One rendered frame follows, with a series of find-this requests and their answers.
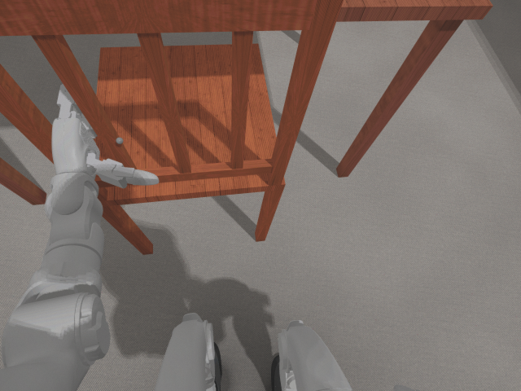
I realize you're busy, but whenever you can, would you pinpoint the left robot thigh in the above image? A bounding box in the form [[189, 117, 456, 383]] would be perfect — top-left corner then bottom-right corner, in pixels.
[[154, 319, 215, 391]]

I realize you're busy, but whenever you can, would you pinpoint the left robot forearm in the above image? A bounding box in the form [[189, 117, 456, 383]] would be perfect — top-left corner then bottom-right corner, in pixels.
[[2, 172, 104, 368]]

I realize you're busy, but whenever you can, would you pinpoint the left robot shin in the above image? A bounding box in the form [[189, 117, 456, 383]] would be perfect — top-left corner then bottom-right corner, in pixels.
[[172, 313, 216, 391]]

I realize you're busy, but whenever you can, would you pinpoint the left robot hand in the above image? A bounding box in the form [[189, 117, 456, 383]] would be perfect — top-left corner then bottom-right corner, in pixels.
[[51, 70, 159, 189]]

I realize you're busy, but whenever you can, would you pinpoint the chair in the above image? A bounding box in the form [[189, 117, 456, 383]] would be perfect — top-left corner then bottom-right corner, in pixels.
[[0, 0, 344, 255]]

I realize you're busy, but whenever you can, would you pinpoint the robot left upper arm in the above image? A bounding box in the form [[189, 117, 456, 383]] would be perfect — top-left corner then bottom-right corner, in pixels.
[[0, 292, 111, 391]]

